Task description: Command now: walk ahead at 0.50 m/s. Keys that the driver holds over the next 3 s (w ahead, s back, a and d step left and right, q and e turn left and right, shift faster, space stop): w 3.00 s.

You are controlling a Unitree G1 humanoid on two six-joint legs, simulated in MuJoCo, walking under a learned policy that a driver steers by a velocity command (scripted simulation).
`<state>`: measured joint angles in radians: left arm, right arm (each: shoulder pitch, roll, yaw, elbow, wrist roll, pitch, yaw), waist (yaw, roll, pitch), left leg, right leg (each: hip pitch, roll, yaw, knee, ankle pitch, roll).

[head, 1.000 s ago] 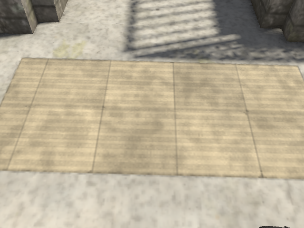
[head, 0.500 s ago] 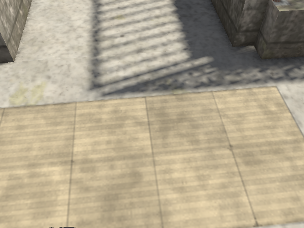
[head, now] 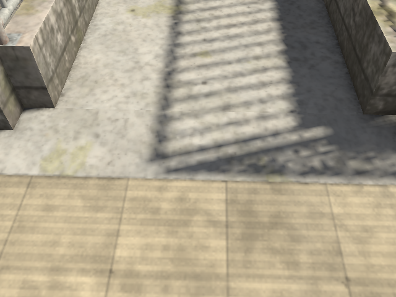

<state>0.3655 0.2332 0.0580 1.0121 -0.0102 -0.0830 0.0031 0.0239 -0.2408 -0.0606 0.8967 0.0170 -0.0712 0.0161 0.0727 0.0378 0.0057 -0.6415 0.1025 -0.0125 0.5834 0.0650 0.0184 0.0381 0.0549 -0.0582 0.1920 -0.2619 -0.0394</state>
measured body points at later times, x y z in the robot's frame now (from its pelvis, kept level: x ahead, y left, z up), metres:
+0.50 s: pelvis +0.28 +0.05 +0.01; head +0.30 +0.06 +0.45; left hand +0.46 +0.30 -0.11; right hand +0.27 -0.21 -0.13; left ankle +0.21 +0.14 -0.74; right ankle +0.47 -0.13 -0.68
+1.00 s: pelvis +0.56 -0.01 +0.01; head +0.58 -0.02 +0.46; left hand +0.56 +0.26 -0.13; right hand +0.72 -0.27 -0.11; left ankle +0.72 +0.18 -0.67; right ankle +0.53 -0.09 -0.74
